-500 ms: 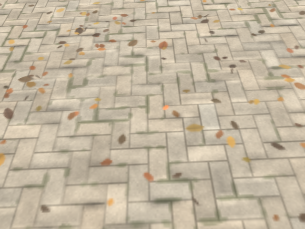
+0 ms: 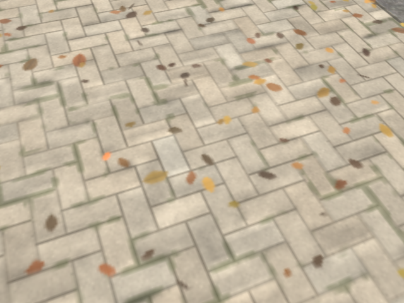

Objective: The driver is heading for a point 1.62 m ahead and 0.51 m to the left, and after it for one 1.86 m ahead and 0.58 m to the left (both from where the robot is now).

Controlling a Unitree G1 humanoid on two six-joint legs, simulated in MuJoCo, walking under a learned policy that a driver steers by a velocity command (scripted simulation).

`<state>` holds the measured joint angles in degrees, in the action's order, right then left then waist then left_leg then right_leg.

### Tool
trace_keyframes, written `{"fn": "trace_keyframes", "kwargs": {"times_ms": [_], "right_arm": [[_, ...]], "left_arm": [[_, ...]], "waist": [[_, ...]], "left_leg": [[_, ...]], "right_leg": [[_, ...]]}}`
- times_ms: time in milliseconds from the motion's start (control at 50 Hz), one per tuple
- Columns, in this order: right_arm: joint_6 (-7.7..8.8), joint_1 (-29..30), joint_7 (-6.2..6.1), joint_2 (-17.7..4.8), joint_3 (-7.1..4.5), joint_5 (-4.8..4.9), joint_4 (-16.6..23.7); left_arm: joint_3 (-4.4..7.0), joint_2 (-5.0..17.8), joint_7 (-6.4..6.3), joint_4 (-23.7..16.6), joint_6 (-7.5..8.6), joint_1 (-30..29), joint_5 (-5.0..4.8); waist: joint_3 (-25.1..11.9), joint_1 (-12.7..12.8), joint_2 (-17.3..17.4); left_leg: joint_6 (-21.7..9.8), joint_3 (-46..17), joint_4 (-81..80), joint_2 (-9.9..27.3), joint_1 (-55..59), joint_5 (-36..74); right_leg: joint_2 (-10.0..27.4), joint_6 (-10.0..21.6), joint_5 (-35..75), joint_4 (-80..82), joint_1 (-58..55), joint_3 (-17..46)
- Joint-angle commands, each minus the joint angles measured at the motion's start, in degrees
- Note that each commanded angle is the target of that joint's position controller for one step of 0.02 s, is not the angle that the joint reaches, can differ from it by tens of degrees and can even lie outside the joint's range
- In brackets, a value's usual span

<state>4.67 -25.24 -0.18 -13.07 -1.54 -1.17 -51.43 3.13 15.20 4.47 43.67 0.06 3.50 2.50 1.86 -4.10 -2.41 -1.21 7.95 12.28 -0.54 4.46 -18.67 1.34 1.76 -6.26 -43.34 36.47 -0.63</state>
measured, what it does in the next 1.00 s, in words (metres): walks ahead, turning left: right foot, then left foot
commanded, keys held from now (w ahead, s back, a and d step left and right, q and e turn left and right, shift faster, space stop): q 0.84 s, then no key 0.16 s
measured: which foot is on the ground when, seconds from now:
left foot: down 0.00-0.08, up 0.10-0.54, down 0.56-1.00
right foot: up 0.00-0.06, down 0.08-0.56, up 0.58-1.00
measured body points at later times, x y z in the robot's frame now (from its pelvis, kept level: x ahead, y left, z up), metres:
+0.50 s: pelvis +0.12 -0.01 +0.00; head +0.14 +0.00 +0.45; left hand +0.16 +0.26 -0.14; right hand +0.26 -0.25 -0.13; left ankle +0.12 +0.09 -0.71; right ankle +0.17 -0.10 -0.74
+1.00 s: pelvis +0.13 +0.00 +0.00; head +0.16 +0.02 +0.45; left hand +0.10 +0.29 -0.12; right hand +0.35 -0.19 -0.12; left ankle +0.11 +0.09 -0.74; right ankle +0.18 -0.11 -0.71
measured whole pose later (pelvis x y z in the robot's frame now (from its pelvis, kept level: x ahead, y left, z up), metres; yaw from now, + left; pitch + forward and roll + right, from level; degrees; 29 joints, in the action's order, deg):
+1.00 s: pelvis +0.13 +0.00 +0.00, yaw +29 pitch +1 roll +0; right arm -2.2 -11.9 0.1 -15.8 -3.8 -1.4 -43.4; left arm 3.0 15.0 -1.7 45.5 -3.0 9.9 0.5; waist 3.1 -1.1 0.3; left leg -3.6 -6.7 26.5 -6.3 -16.0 -10.9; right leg -0.6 -0.9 -23.4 -42.9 21.1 1.2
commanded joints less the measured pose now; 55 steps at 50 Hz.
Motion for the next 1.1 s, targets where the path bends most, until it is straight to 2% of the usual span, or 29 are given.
{"fn": "trace_keyframes", "kwargs": {"times_ms": [20,60,80,100,120,140,160,180,200,220,260,360,460,520,540,560,580,600,620,660,700,760,840,920,1000,1040,1060,1080,1100], "right_arm": [[0.33,-2.0,-0.04,-8.8,-1.35,0.80,-0.5],[0.05,-0.9,-0.32,-9.7,-1.39,1.34,-1.4],[0.15,-0.1,-0.31,-9.3,-1.16,2.10,-1.1],[0.33,-0.1,-0.36,-5.9,-0.20,2.52,1.7],[-0.86,-10.0,-0.84,-1.7,0.48,5.07,0.4],[-2.15,-5.8,-1.70,-7.6,-1.48,3.33,-1.0],[-2.45,-1.9,-1.54,-6.2,-1.46,2.72,0.2],[-2.85,-0.4,-1.43,-5.3,-1.50,1.44,0.0],[-3.74,0.0,-1.03,-4.9,-1.83,0.18,-0.4],[-4.78,-2.0,-0.53,-3.7,-1.84,-0.63,-1.0],[-5.90,-2.9,-0.02,-2.3,-2.13,-0.39,-0.7],[-7.91,4.8,0.69,-3.0,-2.67,-0.82,3.2],[-8.34,10.4,1.80,-3.7,-2.53,-0.63,7.1],[-7.92,11.1,1.91,-4.1,-2.70,-0.25,8.8],[-7.34,10.0,1.83,-4.1,-2.70,-0.23,8.8],[-6.50,8.2,1.49,-5.6,-3.06,-0.38,8.3],[-5.61,7.3,0.69,-11.6,-4.23,-0.89,8.9],[-5.69,5.6,0.27,-17.4,-5.95,-0.41,8.8],[-5.90,4.3,0.02,-14.5,-5.58,-0.01,8.4],[-6.44,11.2,-0.34,-11.4,-4.60,0.27,9.8],[-6.36,14.3,-0.34,-9.5,-4.04,0.90,11.3],[-5.81,11.8,-0.01,-10.3,-4.33,1.03,11.0],[-6.05,9.6,-0.19,-11.5,-4.77,0.48,10.8],[-6.23,10.7,0.01,-11.2,-4.52,-0.17,11.0],[-6.61,13.1,0.21,-11.0,-4.10,-0.37,10.6],[-6.91,15.2,-0.10,-10.3,-3.57,0.52,10.4],[-6.74,14.2,-0.23,-8.0,-2.82,0.63,10.5],[-6.47,11.4,-0.24,-4.1,-1.76,0.93,10.7],[-6.94,12.9,-0.69,-7.8,-2.67,0.30,10.0]], "left_arm": [[-1.06,0.3,-0.89,-3.7,1.41,-3.3,0.11],[-0.38,3.1,-2.30,0.2,2.52,6.8,0.49],[0.16,5.3,-3.11,2.5,3.48,13.7,1.45],[0.96,9.9,-4.02,3.8,4.06,21.0,2.46],[1.86,13.0,-4.20,3.7,3.68,21.2,0.00],[1.89,10.4,-4.49,2.7,2.88,18.8,-2.57],[0.60,6.7,-4.82,2.0,2.83,12.2,-2.61],[-0.45,3.1,-5.16,1.5,2.71,8.0,-2.28],[-0.89,1.9,-5.70,1.6,2.70,6.7,-2.36],[-0.84,2.1,-6.10,1.6,2.52,5.9,-2.25],[-0.52,3.1,-6.23,1.4,2.93,5.5,-1.76],[-0.15,3.2,-6.68,1.8,2.20,5.0,-0.98],[1.07,6.3,-6.37,2.4,0.90,7.6,-0.72],[1.81,8.1,-6.12,2.4,-0.04,7.6,-0.96],[2.04,8.5,-6.07,2.5,-0.43,7.7,-1.12],[2.12,7.6,-5.88,3.2,-0.92,9.9,-0.67],[1.48,4.1,-5.31,2.2,-1.51,12.2,-0.40],[0.94,3.1,-6.01,-1.5,-2.34,6.0,-1.18],[1.13,4.8,-6.15,-1.3,-3.02,4.7,-0.88],[1.21,4.2,-5.81,0.0,-2.45,6.4,-1.93],[1.68,5.5,-5.57,0.9,-2.16,8.1,-0.58],[1.57,4.7,-5.49,0.2,-2.60,7.6,-1.13],[1.30,4.6,-5.95,-1.3,-2.97,5.4,-1.34],[0.88,4.2,-6.17,-1.5,-2.64,5.8,-1.72],[0.65,4.1,-6.48,-1.4,-2.14,8.2,-2.29],[0.23,2.9,-6.70,-0.4,-1.36,11.9,-2.05],[0.38,4.9,-7.04,-0.7,-0.65,11.5,-1.14],[0.65,9.1,-7.15,-2.2,-0.11,9.0,-0.41],[0.45,9.0,-6.57,-1.9,-0.01,7.5,-0.66]], "waist": [[2.4,2.0,10.7],[-2.9,7.0,10.3],[-7.1,10.3,8.5],[-16.1,11.8,0.5],[-30.1,8.3,-10.0],[-27.6,9.0,-1.2],[-17.4,6.5,-2.9],[-9.7,4.6,-1.0],[-5.7,3.4,-2.0],[-4.9,2.0,-2.9],[-5.9,0.7,-2.7],[-2.5,1.5,-5.6],[-3.6,3.8,-4.0],[-3.6,3.7,-3.6],[-3.8,2.8,-2.0],[-3.8,2.5,2.9],[-3.3,3.5,18.1],[-0.1,1.0,23.3],[-0.7,1.0,12.4],[-1.1,4.4,8.5],[-4.2,5.1,8.8],[-5.6,4.3,6.7],[-4.4,2.5,8.7],[-5.0,2.2,9.2],[-5.0,3.1,9.9],[-4.6,5.9,8.1],[-4.3,5.0,3.0],[-5.1,2.6,-8.1],[-3.3,3.8,-9.9]], "left_leg": [[-5.9,-5.3,3.9,11.7,-5.7,56.5],[-4.2,-6.5,15.6,10.5,-4.6,61.0],[-3.0,-5.8,24.5,8.7,-10.7,52.0],[-1.5,-4.0,40.6,4.9,-22.5,18.1],[-0.8,-8.7,58.7,-2.7,-30.9,-21.9],[-1.3,-13.8,60.0,-0.2,-29.8,-17.0],[-1.1,-12.5,58.5,1.4,-32.5,-13.7],[-0.6,-11.1,55.3,3.1,-33.0,-10.6],[0.0,-10.5,53.3,3.8,-31.2,-7.8],[0.8,-9.0,53.8,3.2,-27.6,-5.7],[1.6,-7.8,54.6,2.2,-25.3,-3.5],[1.7,-6.7,44.5,4.3,-29.2,1.6],[0.4,-4.4,34.4,3.6,-26.3,-1.8],[-1.1,-3.1,26.6,2.5,-22.7,-3.3],[-1.8,-2.7,20.4,1.6,-19.0,0.3],[-2.7,-6.6,12.9,2.1,-15.2,4.6],[-5.5,-24.9,3.9,15.2,-11.8,15.1],[-14.5,-37.3,2.9,23.0,-14.2,28.4],[-15.8,-32.4,4.5,20.7,-12.6,29.5],[-12.5,-24.9,5.2,13.9,-13.2,26.1],[-11.8,-22.3,6.5,11.2,-11.0,31.5],[-12.2,-23.4,7.1,10.9,-8.7,32.2],[-13.1,-27.6,6.8,11.0,-8.3,25.2],[-13.0,-28.1,7.6,10.6,-11.8,24.2],[-11.2,-29.8,9.4,10.1,-15.6,26.4],[-7.8,-29.2,12.0,7.9,-19.6,22.5],[-4.4,-27.5,15.1,4.7,-23.1,14.1],[-1.4,-19.6,23.0,-3.1,-28.4,-1.0],[-0.5,-15.5,27.8,-5.5,-23.7,-12.5]], "right_leg": [[-4.0,2.1,1.4,8.9,-11.0,-6.1],[-5.7,4.7,5.7,16.1,-22.9,-4.6],[-1.9,5.6,16.5,19.7,-35.3,-2.3],[14.5,8.0,45.7,13.5,-51.9,10.6],[29.1,17.9,69.8,10.5,-63.8,24.8],[24.0,15.8,61.7,12.8,-54.8,18.2],[21.2,13.8,51.7,17.1,-46.0,13.0],[18.1,11.2,42.7,20.9,-37.7,9.5],[16.1,9.8,38.3,23.6,-31.5,6.2],[14.8,9.5,35.7,25.4,-26.2,2.9],[14.6,10.5,32.3,26.9,-22.0,-0.2],[14.6,10.8,4.7,30.6,-18.6,-3.1],[17.9,10.9,-0.4,27.7,-22.0,-2.9],[19.0,8.8,-0.2,23.1,-23.5,-3.5],[18.0,6.5,-1.3,19.6,-22.4,-5.2],[15.6,2.8,-5.2,13.1,-20.3,-7.5],[8.6,-1.7,-19.7,-2.5,-12.0,-13.0],[-1.1,-3.5,-31.3,-11.3,-1.9,-7.2],[0.7,-3.8,-28.6,-17.5,-1.0,-1.4],[1.3,-3.3,-19.4,-17.7,-1.9,1.5],[0.3,-3.4,-15.5,-19.7,-3.1,1.1],[-0.1,-4.2,-14.9,-17.9,-3.0,1.9],[-0.7,-4.6,-16.3,-10.5,-3.1,2.7],[-1.4,-3.5,-17.2,-4.1,-9.8,2.0],[-2.8,-1.7,-17.1,5.0,-18.6,0.7],[-2.8,-0.4,-7.7,20.2,-27.7,0.2],[3.2,0.6,-6.6,27.0,-31.1,7.2],[16.1,4.2,-2.9,32.1,-33.8,22.3],[20.3,10.6,4.9,30.7,-23.2,25.5]]}}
